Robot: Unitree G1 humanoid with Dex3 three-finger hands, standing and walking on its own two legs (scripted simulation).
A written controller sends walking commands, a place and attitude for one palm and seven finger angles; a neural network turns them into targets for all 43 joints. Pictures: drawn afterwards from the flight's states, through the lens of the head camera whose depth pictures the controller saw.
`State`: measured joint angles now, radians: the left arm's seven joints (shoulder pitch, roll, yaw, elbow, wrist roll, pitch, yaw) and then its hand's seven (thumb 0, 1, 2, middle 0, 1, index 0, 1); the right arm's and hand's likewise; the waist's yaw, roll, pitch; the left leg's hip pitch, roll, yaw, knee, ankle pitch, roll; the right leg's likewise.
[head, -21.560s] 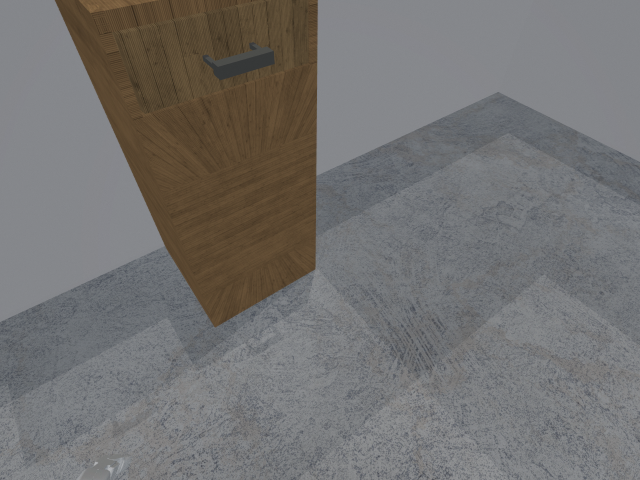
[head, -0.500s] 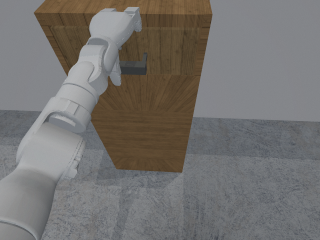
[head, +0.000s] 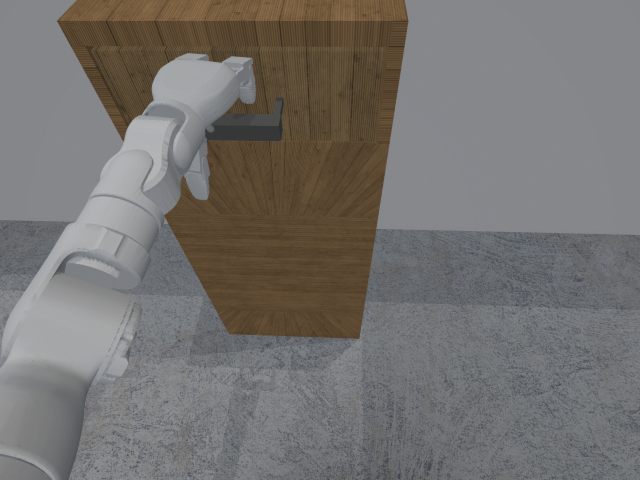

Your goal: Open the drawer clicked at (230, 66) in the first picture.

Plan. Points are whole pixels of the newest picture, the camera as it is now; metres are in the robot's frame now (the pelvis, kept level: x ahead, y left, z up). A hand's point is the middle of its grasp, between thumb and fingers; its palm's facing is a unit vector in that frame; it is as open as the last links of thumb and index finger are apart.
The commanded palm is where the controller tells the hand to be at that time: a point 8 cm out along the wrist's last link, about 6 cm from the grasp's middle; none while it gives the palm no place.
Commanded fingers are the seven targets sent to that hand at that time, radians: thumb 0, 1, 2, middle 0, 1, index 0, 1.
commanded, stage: move the hooked fingers above the handle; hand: left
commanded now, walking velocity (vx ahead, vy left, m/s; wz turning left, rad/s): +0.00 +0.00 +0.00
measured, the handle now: (240, 115) +0.57 +0.10 +0.13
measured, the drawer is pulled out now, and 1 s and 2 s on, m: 0.00 0.00 0.00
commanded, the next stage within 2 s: lower the fingers behind the handle in 0.40 s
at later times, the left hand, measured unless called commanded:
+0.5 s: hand (237, 137) +0.49 +0.10 +0.16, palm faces -0.06 -0.04 -1.00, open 13.8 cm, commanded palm +0.49 +0.13 +0.25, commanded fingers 0.00 -0.50 0.30 -0.30 -1.20 -0.30 -1.20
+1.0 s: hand (243, 133) +0.51 +0.09 +0.15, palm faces +0.01 -0.08 -1.00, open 13.9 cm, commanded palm +0.49 +0.13 +0.21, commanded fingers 0.00 -0.50 0.30 -0.30 -1.20 -0.30 -1.20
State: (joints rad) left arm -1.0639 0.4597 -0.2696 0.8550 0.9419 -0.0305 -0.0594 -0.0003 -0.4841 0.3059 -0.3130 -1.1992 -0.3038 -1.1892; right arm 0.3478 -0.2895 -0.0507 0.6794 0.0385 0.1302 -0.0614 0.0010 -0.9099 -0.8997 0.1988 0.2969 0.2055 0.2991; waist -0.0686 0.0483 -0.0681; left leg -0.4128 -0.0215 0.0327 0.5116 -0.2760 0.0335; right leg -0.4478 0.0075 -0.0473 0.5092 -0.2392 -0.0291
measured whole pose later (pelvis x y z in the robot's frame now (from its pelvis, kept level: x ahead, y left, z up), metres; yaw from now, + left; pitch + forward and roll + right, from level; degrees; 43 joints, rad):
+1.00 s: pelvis +0.00 +0.00 +0.00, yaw -2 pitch +11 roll +1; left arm -1.02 0.38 -0.16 0.91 0.97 -0.04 0.03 0.00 -0.49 0.31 -0.31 -1.19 -0.30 -1.20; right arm 0.28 -0.27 -0.03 0.68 0.03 0.14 -0.04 0.00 -0.91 -0.90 0.20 0.30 0.20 0.30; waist -0.09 0.06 -0.10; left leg -0.41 -0.01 0.06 0.52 -0.29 0.03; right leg -0.47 0.02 -0.02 0.54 -0.26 -0.03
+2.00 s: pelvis +0.01 +0.01 -0.01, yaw +0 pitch +13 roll +0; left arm -1.08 0.37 -0.27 1.07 0.98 0.11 0.11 0.00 -0.49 0.31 -0.29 -1.21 -0.30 -1.20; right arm 0.33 -0.24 -0.05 0.73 0.01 0.14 0.00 0.00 -0.91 -0.90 0.20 0.30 0.21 0.30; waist -0.09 0.06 -0.12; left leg -0.52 -0.03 0.03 0.61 -0.32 0.04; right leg -0.54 0.00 -0.05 0.59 -0.28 -0.02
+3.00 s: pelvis +0.01 +0.00 -0.01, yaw +0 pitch +13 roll +0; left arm -1.03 0.37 -0.25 1.00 0.98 0.10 0.11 0.00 0.69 0.82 -0.29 -1.29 -0.34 -1.35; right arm 0.32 -0.25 -0.05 0.71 0.02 0.16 0.00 0.00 -0.91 -0.90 0.20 0.30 0.21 0.30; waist -0.07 0.06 -0.12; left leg -0.50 -0.02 0.02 0.60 -0.34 0.04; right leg -0.53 0.01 -0.05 0.59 -0.29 -0.03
